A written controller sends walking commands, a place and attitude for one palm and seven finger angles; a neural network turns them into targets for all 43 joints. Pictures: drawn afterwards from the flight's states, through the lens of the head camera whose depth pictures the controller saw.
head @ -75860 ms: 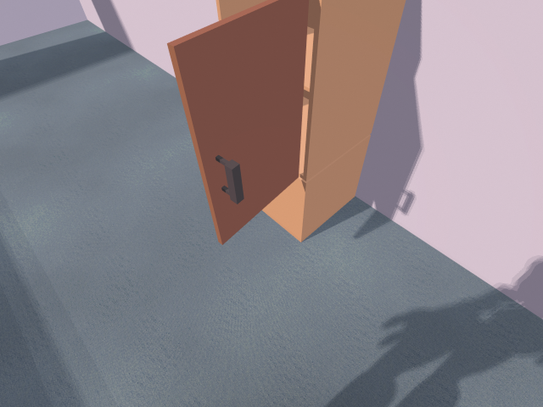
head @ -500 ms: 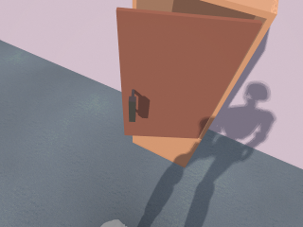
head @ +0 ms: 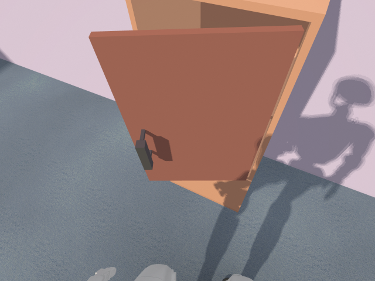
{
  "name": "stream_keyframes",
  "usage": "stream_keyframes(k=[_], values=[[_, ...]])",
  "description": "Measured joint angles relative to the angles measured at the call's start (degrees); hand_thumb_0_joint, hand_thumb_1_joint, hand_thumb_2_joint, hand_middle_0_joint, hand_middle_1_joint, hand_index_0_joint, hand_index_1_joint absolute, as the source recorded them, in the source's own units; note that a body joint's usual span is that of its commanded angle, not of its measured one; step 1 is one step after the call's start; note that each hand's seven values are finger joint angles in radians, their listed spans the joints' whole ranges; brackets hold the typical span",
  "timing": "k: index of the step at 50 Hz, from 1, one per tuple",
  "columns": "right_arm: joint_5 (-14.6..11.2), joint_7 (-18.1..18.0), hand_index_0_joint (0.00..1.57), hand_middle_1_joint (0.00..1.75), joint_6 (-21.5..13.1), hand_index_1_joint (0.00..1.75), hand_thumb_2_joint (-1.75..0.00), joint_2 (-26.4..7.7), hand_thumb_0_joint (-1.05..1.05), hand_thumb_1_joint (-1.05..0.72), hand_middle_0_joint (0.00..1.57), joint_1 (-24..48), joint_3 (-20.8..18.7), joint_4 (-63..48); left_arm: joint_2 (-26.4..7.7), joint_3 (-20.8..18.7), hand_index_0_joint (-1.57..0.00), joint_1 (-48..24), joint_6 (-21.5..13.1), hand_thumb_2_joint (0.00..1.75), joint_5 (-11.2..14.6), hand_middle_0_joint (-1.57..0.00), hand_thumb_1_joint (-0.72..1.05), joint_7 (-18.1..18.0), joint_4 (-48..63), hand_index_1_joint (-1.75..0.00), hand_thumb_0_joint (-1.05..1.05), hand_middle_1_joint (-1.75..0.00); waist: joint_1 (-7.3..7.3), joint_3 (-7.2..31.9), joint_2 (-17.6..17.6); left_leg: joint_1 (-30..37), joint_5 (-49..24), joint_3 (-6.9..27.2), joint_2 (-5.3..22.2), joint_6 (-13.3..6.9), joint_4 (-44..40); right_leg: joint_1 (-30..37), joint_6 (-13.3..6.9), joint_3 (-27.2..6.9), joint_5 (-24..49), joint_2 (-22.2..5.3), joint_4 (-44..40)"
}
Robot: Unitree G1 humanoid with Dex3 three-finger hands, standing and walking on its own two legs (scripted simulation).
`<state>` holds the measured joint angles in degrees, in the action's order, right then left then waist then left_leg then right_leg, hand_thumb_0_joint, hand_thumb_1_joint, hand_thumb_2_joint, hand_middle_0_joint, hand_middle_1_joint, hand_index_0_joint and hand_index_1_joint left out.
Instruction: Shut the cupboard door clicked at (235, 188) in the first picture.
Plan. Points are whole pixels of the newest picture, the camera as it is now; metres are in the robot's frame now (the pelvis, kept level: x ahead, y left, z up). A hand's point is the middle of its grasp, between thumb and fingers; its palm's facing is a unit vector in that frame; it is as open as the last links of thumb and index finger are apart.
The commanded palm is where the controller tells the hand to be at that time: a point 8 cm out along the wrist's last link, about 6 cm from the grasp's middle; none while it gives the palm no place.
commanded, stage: come to a stop and stand still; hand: left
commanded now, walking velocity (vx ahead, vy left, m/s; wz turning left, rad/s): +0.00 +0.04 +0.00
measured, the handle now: (145, 149) +0.45 +0.15 -0.07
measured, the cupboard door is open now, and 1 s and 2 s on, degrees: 26 26 26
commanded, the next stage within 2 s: look again from close up in 0.74 s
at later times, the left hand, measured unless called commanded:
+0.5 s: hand out of the picture -0.03 +0.23 -0.17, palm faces +0.03 -0.97 -0.24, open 7.4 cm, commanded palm none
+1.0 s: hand out of the picture -0.03 +0.23 -0.16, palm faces +0.00 -0.97 -0.24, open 7.3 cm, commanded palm none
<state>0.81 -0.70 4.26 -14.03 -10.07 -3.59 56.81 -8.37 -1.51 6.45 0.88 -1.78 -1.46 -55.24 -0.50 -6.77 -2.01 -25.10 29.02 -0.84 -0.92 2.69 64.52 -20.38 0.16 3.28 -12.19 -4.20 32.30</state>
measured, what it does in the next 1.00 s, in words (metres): steps on the spot: left foot, then right foot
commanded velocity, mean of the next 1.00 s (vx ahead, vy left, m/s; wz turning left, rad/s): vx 0.00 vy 0.00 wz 0.00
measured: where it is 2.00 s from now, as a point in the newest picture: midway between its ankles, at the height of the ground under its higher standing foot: outside the picture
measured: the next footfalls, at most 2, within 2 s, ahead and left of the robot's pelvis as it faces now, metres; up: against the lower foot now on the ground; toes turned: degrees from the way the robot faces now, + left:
left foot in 0.18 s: +0.00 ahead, +0.14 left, +0.00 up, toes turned +2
right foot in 0.44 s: -0.02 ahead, -0.08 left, +0.00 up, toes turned +0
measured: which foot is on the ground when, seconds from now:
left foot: up 0.00-0.16, down 0.18-1.00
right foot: down 0.00-0.18, up 0.20-0.42, down 0.44-1.00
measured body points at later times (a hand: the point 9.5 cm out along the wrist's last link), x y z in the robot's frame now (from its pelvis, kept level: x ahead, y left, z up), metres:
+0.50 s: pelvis -0.03 +0.04 +0.01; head -0.01 +0.03 +0.45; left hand -0.03 +0.28 -0.15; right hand +0.04 -0.19 -0.15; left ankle -0.04 +0.14 -0.73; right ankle -0.06 -0.08 -0.73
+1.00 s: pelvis -0.05 +0.03 +0.00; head -0.05 +0.03 +0.45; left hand -0.03 +0.28 -0.14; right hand -0.06 -0.21 -0.15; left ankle -0.04 +0.14 -0.73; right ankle -0.06 -0.08 -0.73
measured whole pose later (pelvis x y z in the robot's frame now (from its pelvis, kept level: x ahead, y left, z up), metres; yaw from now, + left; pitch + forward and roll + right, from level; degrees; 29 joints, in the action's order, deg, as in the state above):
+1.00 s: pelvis -0.05 +0.03 +0.00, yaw +1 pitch -2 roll +0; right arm 1.3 -1.1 -0.6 -11.4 -19.0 -0.8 60.4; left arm -11.3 0.1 16.1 -1.2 -0.9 -1.3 -60.4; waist -1.5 -1.7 -1.0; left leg -13.1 14.6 -2.1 -0.2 -1.3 29.1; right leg -10.6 -0.8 0.9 -16.5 0.4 28.6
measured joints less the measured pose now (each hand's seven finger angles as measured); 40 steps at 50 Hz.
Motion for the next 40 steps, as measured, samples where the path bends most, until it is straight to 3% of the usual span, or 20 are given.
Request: stream_keyframes(k=[5, 9, 13, 17, 20, 22, 23, 27, 40], values=[[0.0, 0.5, 0.2, 0.3, -0.4, 0.29, -0.9, 0.1, 0.01, -0.91, 0.2, 1.8, 0.4, -1.8, -1.3, -0.5, -0.21, 0.6, 0.1, 0.9, -0.5, -0.21, 0.9, 0.0, 0.7, -0.3, 0.0, -0.3, 1.51, 1.4, 2.4, 2.9, -1.4, -0.1, 0.4, 0.0, -11.3, -0.1, 0.6, 0.5, 1.9, -1.1, -2.4], [0.0, 0.7, 0.2, 0.3, -2.1, 0.29, -0.9, 0.6, 0.01, -0.91, 0.2, 1.7, 1.1, -3.2, -3.1, -1.0, -0.21, 2.5, 0.8, 0.9, -0.1, -0.21, 0.9, 0.2, 0.1, -0.3, 0.0, -0.3, 1.88, 3.3, 3.5, 10.8, -9.5, -0.4, 1.6, -1.2, -31.3, -1.8, 2.0, 0.5, 1.4, -1.1, 0.2], [0.9, 0.1, 0.2, 0.3, -2.3, 0.29, -0.9, 3.1, 0.01, -0.91, 0.2, 0.9, 2.4, -2.8, -5.2, -1.6, -0.2, 3.7, 3.1, 0.9, 0.4, -0.2, 0.91, 0.2, -1.9, -0.3, 0.0, -0.3, 2.13, 3.6, 5.5, 12.0, -9.8, -0.9, 0.8, -3.9, -32.2, -3.2, 1.2, -3.4, -10.6, 1.1, 10.0], [0.8, -0.5, 0.2, 0.3, -2.5, 0.29, -0.9, 4.6, 0.01, -0.9, 0.2, 0.0, 3.6, -1.6, -5.6, -1.3, -0.2, 5.3, 3.0, 0.9, 0.7, -0.2, 0.91, 0.4, -3.3, -0.3, 0.0, -0.29, 2.72, 3.7, 5.0, 13.6, -12.4, -1.2, 0.6, -4.5, -36.2, -1.2, 0.8, -4.1, -12.2, 3.3, 15.1], [0.4, -0.7, 0.2, 0.3, -2.9, 0.29, -0.9, 5.3, 0.01, -0.9, 0.2, -0.2, 3.7, -0.5, -5.1, -0.7, -0.2, 6.6, 2.3, 0.9, 0.9, -0.2, 0.91, 0.5, -4.3, -0.3, 0.0, -0.29, 2.85, 3.6, 4.2, 14.0, -13.5, -1.7, 0.1, -4.6, -37.8, 4.0, 0.9, -3.2, -10.2, 3.5, 7.8], [0.0, -0.8, 0.21, 0.3, -3.2, 0.3, -0.9, 5.5, 0.01, -0.91, 0.2, -0.5, 3.6, 0.1, -4.8, -0.2, -0.2, 7.5, 1.6, 0.9, 0.9, -0.2, 0.91, 0.4, -4.9, -0.3, 0.0, -0.29, 2.82, 3.9, 4.3, 13.6, -13.5, -2.4, -0.7, -4.6, -37.4, 8.4, 0.5, -3.6, -4.0, 3.2, -0.5], [-0.2, -0.7, 0.21, 0.3, -3.3, 0.3, -0.9, 5.4, 0.0, -0.91, 0.2, -0.5, 3.5, 0.6, -4.4, 0.0, -0.2, 7.8, 1.1, 0.9, 0.9, -0.2, 0.91, 0.3, -5.5, -0.3, 0.0, -0.29, 2.88, 3.9, 4.0, 13.2, -13.2, -2.9, -0.8, -4.5, -36.9, 9.7, 0.1, -4.0, -5.3, 3.1, -3.2], [-0.5, -0.7, 0.21, 0.3, -3.4, 0.3, -0.9, 4.1, 0.0, -0.92, 0.2, -0.4, 2.8, 2.3, -1.8, 1.1, -0.2, 8.5, 0.2, 0.9, 1.0, -0.2, 0.91, 0.2, -7.7, -0.3, 0.0, -0.29, 1.39, 3.5, 1.2, 14.4, -15.0, -2.8, 0.0, -4.4, -39.2, 10.9, -0.3, -3.9, -4.5, 3.9, -5.8], [0.0, -0.7, 0.2, 0.3, -3.4, 0.29, -0.9, 5.0, 0.01, -0.91, 0.2, -6.8, 3.9, 8.4, -0.5, 1.6, -0.2, 8.2, -0.2, 0.9, 1.2, -0.2, 0.93, 0.0, -9.8, -0.3, 0.01, -0.3, 0.4, 4.1, 3.5, 16.4, -17.6, -2.7, 0.9, -3.5, -43.0, 12.8, -1.0, -3.9, -1.4, 4.9, -9.8]])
